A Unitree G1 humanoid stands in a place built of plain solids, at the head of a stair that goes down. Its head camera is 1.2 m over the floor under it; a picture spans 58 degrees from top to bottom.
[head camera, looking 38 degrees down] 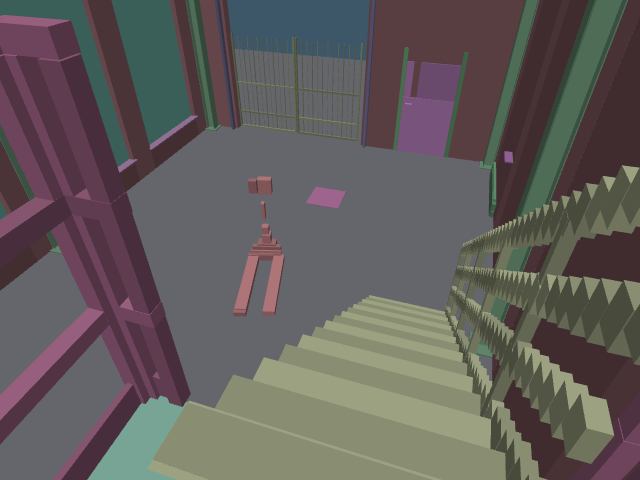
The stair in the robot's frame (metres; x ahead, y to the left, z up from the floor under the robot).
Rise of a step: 0.20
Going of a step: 0.25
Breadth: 1.02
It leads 18 degrees to the right of straight ahead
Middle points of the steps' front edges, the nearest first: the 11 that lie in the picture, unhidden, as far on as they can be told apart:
0.59 -0.09 0.00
0.82 -0.16 -0.20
1.05 -0.23 -0.41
1.29 -0.31 -0.61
1.52 -0.38 -0.81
1.76 -0.46 -1.02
1.99 -0.53 -1.22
2.22 -0.61 -1.42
2.46 -0.68 -1.63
2.69 -0.76 -1.83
2.93 -0.83 -2.03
